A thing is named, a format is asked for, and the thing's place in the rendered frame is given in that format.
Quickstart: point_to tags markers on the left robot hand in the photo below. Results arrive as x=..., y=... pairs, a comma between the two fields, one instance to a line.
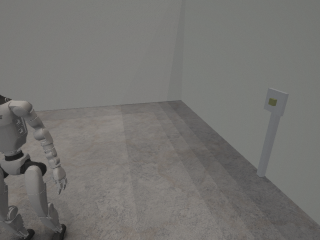
x=59, y=178

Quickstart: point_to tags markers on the robot head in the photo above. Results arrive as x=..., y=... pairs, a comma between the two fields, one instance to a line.
x=2, y=100

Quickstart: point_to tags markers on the panel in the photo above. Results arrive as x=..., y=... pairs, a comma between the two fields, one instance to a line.
x=276, y=113

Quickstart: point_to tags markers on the robot left upper arm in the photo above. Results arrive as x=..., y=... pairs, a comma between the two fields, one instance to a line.
x=26, y=110

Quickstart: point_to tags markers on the button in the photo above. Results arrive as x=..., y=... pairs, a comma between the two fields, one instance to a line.
x=272, y=101

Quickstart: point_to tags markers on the robot torso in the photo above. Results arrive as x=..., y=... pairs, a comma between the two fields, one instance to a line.
x=13, y=135

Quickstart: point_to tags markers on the robot left forearm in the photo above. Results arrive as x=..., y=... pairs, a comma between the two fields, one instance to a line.
x=49, y=150

